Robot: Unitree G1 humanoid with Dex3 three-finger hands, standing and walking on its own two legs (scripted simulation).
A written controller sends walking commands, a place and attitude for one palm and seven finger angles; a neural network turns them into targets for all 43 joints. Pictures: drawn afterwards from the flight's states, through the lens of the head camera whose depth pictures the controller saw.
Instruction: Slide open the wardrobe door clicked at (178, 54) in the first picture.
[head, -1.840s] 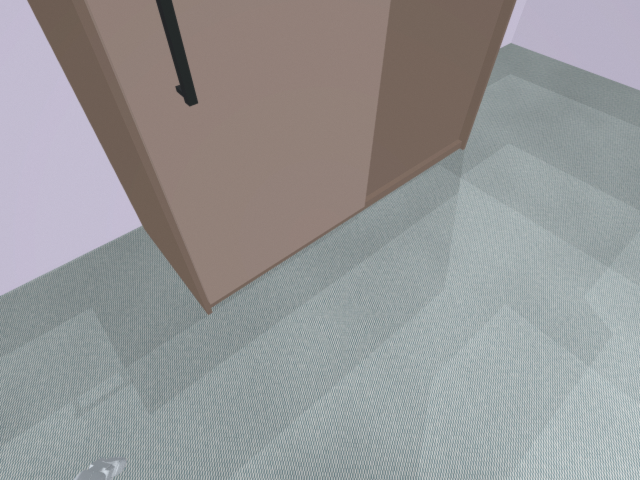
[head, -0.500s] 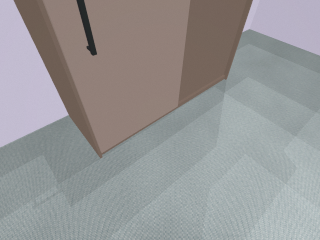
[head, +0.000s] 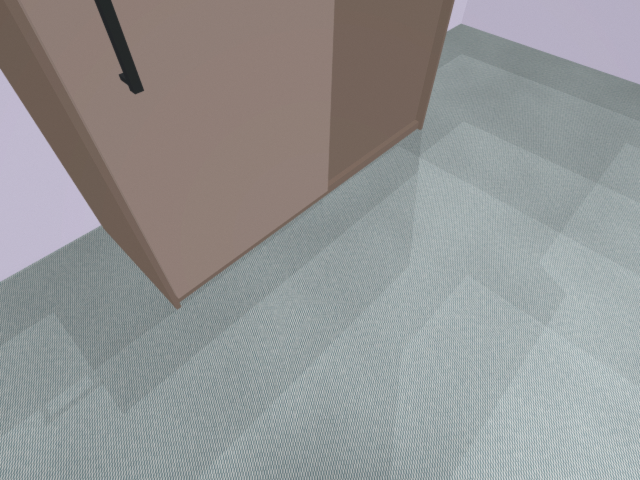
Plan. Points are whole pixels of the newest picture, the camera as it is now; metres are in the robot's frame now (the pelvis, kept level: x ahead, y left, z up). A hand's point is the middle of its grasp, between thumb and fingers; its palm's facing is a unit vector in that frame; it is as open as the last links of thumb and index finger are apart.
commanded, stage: walk to a spot facing it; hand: left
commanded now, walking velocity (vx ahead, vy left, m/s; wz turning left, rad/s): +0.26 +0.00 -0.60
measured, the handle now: (101, 9) +0.79 +0.46 +0.20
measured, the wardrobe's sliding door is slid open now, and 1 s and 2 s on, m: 0.00 0.00 0.00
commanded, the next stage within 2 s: none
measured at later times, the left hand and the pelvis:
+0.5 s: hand out of the picture +0.07 +0.21 -0.16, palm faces -0.11 -0.98 -0.19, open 7.4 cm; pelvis +0.08 +0.02 +0.01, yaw -13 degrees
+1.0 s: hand (288, 289) +0.46 +0.10 -0.16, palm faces -0.59 -0.80 -0.14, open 7.4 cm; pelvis +0.25 +0.02 +0.01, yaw -34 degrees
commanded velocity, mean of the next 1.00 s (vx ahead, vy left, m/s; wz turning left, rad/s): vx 0.30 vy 0.00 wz -0.60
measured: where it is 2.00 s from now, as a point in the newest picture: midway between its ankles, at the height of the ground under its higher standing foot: (388, 382)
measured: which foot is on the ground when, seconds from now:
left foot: down 0.00-0.06, up 0.08-0.54, down 0.56-1.00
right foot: down 0.00-0.56, up 0.58-1.00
